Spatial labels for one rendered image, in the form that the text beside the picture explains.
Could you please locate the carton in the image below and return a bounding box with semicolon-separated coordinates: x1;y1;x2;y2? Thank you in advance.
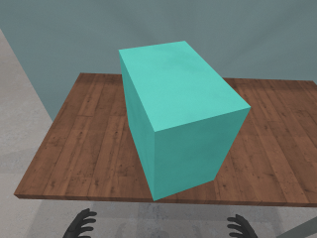
119;41;251;201

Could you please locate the table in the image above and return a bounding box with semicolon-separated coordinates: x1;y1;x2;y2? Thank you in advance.
14;72;317;238

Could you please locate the left robot hand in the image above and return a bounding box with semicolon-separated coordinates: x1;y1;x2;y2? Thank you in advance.
62;208;97;238

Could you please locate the right robot hand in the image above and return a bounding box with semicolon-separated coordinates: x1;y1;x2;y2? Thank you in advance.
227;214;259;238

